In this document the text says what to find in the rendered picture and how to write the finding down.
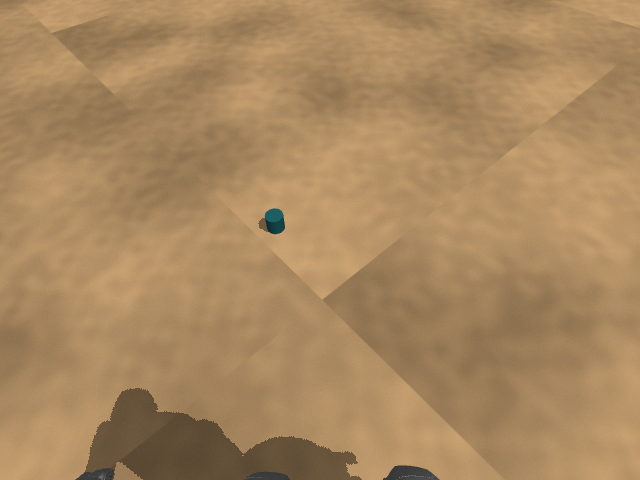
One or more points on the tin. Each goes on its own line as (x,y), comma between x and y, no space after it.
(275,221)

